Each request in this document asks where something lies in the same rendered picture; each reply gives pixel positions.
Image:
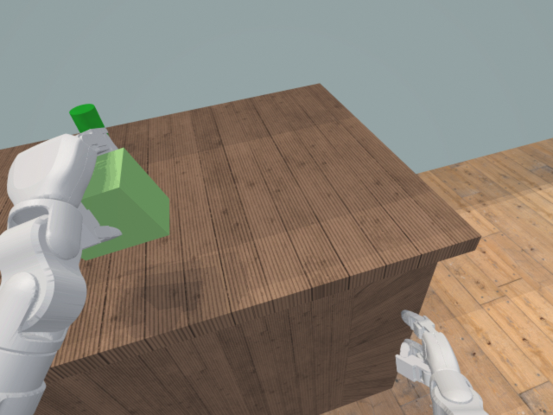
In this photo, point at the sponge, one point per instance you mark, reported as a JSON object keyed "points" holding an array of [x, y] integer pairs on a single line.
{"points": [[121, 194]]}

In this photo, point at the right robot forearm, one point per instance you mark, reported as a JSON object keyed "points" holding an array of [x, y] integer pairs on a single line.
{"points": [[452, 394]]}

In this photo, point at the table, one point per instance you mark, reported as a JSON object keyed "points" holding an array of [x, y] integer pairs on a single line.
{"points": [[296, 239]]}

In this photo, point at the robot right hand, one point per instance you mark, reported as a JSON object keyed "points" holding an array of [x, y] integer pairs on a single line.
{"points": [[418, 362]]}

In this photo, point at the left robot forearm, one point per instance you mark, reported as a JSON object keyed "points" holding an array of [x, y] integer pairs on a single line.
{"points": [[41, 294]]}

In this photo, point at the robot left hand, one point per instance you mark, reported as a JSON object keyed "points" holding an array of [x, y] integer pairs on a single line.
{"points": [[61, 169]]}

